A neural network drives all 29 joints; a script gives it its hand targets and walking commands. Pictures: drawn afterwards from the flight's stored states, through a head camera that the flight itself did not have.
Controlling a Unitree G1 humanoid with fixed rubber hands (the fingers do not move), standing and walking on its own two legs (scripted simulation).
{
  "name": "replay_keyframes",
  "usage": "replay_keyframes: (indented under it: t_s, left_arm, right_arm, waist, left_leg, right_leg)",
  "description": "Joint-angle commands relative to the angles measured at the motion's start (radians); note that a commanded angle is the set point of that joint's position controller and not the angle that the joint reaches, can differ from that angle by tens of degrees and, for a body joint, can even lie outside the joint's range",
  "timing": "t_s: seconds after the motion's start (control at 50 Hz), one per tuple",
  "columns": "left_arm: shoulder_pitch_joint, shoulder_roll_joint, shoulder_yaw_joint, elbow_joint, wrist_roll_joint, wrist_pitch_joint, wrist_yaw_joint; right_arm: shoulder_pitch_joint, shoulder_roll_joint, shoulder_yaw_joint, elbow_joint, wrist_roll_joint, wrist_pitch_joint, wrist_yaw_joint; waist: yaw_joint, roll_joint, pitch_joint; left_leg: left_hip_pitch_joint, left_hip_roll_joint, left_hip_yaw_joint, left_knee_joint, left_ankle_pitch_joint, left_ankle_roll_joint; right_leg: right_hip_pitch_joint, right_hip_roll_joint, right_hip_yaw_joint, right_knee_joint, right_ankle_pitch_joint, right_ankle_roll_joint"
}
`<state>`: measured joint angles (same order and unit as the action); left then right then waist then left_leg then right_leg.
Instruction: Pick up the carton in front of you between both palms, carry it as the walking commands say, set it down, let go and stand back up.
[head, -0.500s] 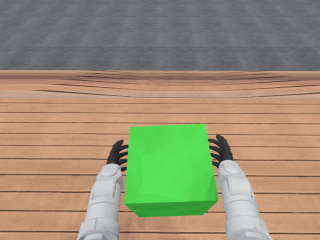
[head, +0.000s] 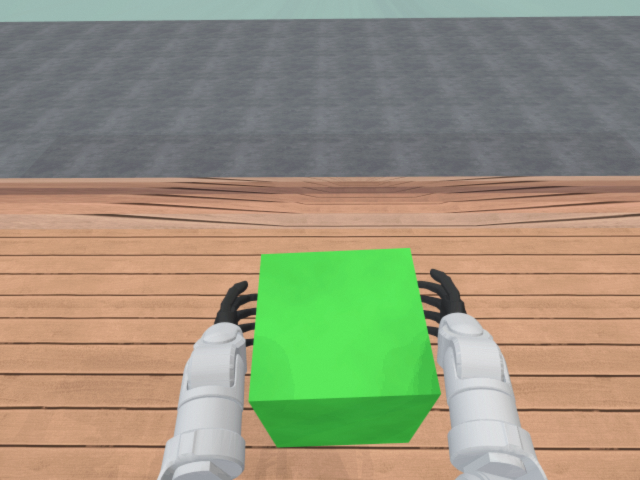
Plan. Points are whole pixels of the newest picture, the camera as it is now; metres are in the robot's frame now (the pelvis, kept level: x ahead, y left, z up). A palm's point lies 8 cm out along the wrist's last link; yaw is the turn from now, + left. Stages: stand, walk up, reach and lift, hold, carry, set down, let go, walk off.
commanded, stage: reach and lift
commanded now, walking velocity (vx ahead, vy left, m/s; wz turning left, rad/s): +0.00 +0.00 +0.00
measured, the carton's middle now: (339, 354) +0.31 +0.00 -0.06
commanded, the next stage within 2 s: hold in 0.68 s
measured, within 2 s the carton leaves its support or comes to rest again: neither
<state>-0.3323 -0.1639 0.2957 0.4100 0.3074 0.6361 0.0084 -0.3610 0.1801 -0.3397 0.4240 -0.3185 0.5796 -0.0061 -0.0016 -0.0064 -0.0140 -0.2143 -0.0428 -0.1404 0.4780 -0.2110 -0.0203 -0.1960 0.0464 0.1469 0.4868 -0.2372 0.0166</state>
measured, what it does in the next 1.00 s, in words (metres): stands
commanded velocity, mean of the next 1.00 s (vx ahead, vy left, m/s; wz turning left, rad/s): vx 0.00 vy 0.00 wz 0.00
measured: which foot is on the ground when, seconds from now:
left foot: down 0.00-1.00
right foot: down 0.00-1.00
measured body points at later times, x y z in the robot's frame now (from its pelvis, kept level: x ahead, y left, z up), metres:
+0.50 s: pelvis +0.02 +0.00 +0.01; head -0.02 +0.00 +0.46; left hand +0.32 +0.15 +0.03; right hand +0.33 -0.15 +0.04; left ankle +0.03 +0.13 -0.74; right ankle +0.02 -0.13 -0.74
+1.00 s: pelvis +0.01 +0.00 +0.01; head -0.04 +0.00 +0.45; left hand +0.31 +0.15 +0.05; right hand +0.31 -0.15 +0.06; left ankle +0.03 +0.13 -0.74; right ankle +0.02 -0.13 -0.74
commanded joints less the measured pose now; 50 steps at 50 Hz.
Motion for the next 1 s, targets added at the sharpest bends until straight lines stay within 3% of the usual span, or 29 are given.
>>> replay_keyframes:
  t_s: [0.0, 0.36, 0.64, 0.76, 0.88, 0.98]
  left_arm:
    - [-0.621, -0.965, -0.555, -0.030, -0.255, -0.058, -0.263]
    - [-0.482, -0.950, -0.594, -0.131, -0.282, -0.014, -0.249]
    - [-0.459, -0.930, -0.607, -0.184, -0.299, 0.021, -0.254]
    - [-0.455, -0.927, -0.678, -0.277, -0.346, 0.059, -0.251]
    - [-0.457, -0.895, -0.597, -0.206, -0.296, 0.094, -0.255]
    - [-0.531, -0.927, -0.600, -0.197, -0.307, 0.086, -0.267]
  right_arm:
    - [-0.477, 0.994, 0.544, 0.095, 0.230, 0.011, 0.276]
    - [-0.358, 0.949, 0.585, -0.022, 0.255, 0.049, 0.273]
    - [-0.335, 0.949, 0.609, -0.085, 0.273, 0.085, 0.265]
    - [-0.326, 0.959, 0.679, -0.178, 0.319, 0.126, 0.257]
    - [-0.339, 0.919, 0.601, -0.113, 0.278, 0.160, 0.264]
    - [-0.416, 0.943, 0.604, -0.106, 0.288, 0.149, 0.279]
  waist:
    - [-0.001, 0.007, -0.254]
    - [0.001, 0.010, -0.268]
    - [0.004, 0.000, -0.238]
    - [-0.002, -0.002, -0.285]
    - [0.004, 0.000, -0.139]
    - [0.003, 0.002, -0.181]
  left_leg:
    - [0.120, -0.047, 0.084, -0.086, 0.020, 0.011]
    - [0.204, -0.052, 0.073, -0.125, 0.228, -0.001]
    - [0.210, -0.058, 0.075, -0.138, 0.226, 0.002]
    - [0.254, -0.058, 0.072, -0.148, 0.291, -0.003]
    - [0.199, -0.054, 0.080, -0.177, 0.111, 0.007]
    - [0.210, -0.049, 0.083, -0.164, 0.100, 0.007]
  right_leg:
    - [0.019, 0.042, -0.084, -0.105, 0.046, -0.006]
    - [0.107, 0.055, -0.080, -0.139, 0.234, 0.003]
    - [0.135, 0.052, -0.072, -0.157, 0.249, 0.010]
    - [0.184, 0.051, -0.068, -0.169, 0.325, 0.016]
    - [0.129, 0.045, -0.076, -0.195, 0.140, 0.007]
    - [0.123, 0.043, -0.081, -0.185, 0.121, 0.002]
